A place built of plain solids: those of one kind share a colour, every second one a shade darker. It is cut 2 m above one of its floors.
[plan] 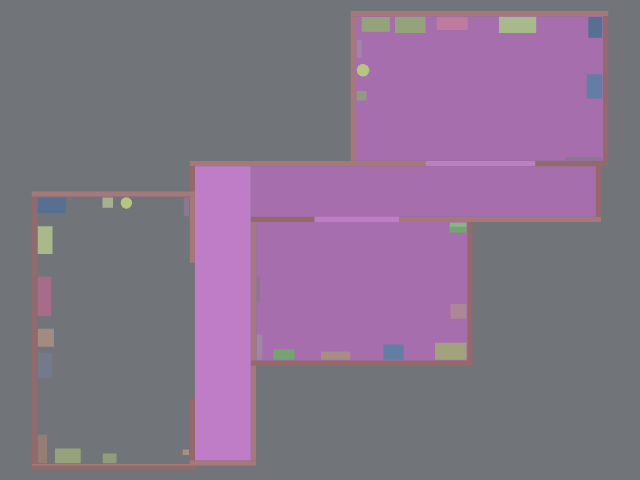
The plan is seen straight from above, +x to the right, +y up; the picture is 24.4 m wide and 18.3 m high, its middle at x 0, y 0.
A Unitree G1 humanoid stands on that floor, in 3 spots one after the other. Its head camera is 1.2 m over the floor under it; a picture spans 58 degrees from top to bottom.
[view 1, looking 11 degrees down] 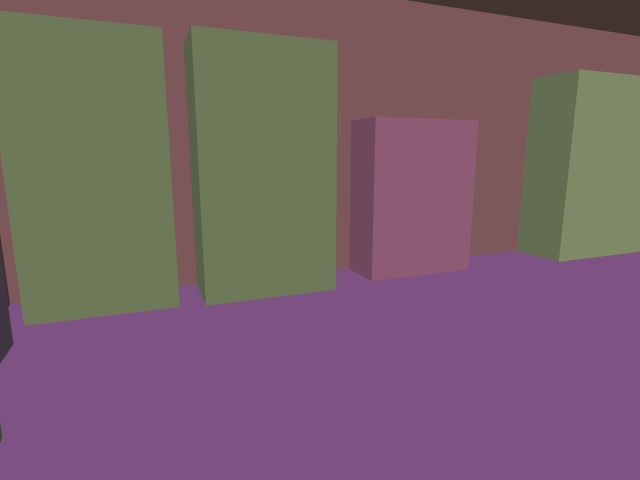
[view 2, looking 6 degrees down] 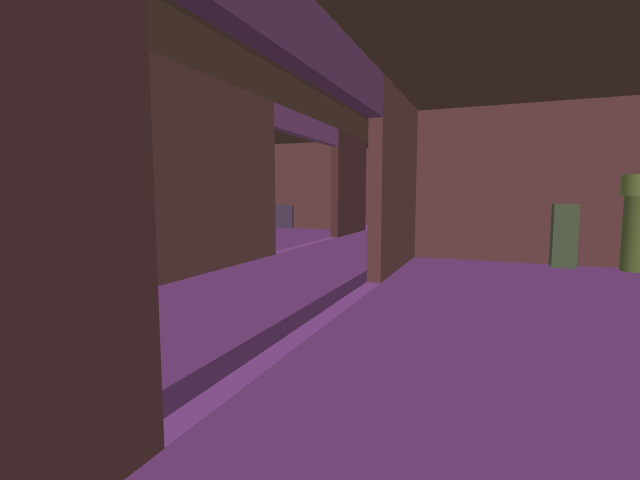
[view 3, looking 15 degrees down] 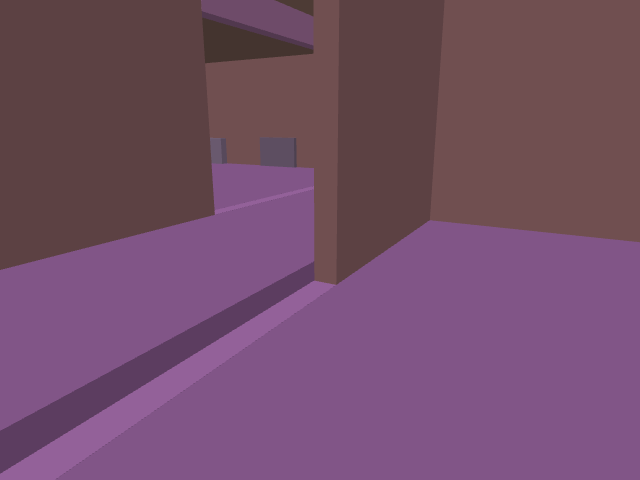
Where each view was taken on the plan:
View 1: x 2.46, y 4.43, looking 68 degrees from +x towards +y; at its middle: wardrobe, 3.81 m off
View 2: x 9.73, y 4.43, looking -158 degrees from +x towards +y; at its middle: floor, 9.97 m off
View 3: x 6.84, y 4.43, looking -151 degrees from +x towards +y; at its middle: wall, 3.33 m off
